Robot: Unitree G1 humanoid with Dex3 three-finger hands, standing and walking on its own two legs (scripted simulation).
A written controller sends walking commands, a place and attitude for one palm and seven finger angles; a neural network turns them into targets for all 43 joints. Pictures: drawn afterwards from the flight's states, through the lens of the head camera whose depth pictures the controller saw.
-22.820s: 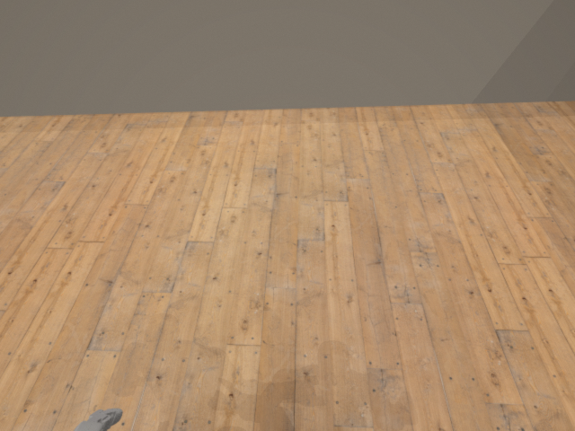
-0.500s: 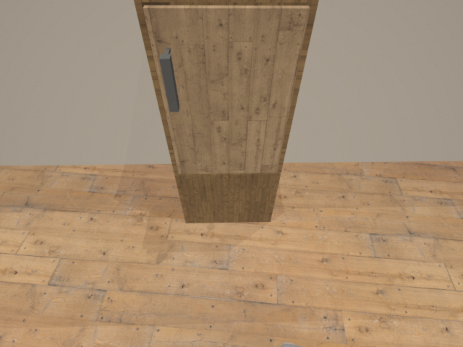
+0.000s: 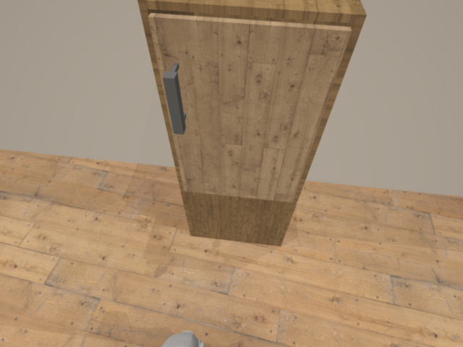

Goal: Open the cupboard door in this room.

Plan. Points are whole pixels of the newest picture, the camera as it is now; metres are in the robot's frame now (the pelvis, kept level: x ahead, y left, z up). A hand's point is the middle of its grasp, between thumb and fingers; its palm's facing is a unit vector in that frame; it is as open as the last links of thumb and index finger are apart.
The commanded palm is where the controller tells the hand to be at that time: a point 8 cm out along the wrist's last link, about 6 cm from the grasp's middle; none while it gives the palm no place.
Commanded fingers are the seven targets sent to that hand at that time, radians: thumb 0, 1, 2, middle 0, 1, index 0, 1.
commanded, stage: come to a stop and stand still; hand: left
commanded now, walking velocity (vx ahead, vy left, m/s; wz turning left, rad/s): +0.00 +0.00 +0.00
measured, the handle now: (177, 99) +0.61 +0.19 +0.06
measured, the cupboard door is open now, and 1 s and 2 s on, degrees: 0 0 0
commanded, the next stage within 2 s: look again from close up in 1.48 s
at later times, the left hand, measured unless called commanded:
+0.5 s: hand out of the picture +0.14 +0.18 -0.17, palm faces +0.01 -0.94 -0.33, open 7.3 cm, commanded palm none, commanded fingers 0.00 0.90 0.90 -0.20 -0.30 -0.20 -0.30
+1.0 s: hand out of the picture +0.01 +0.18 -0.17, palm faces +0.07 -0.97 -0.25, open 7.3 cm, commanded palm none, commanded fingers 0.00 0.90 0.90 -0.20 -0.30 -0.20 -0.30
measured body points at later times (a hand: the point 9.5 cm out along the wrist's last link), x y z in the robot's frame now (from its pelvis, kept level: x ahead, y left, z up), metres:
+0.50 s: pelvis +0.05 -0.04 -0.02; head +0.09 -0.06 +0.43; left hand +0.14 +0.23 -0.15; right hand +0.12 -0.29 -0.18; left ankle +0.08 +0.12 -0.74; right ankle +0.06 -0.16 -0.75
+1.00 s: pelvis +0.01 -0.02 +0.00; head +0.04 -0.02 +0.45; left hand +0.01 +0.23 -0.15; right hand +0.08 -0.27 -0.15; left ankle -0.03 +0.11 -0.73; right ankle +0.07 -0.16 -0.74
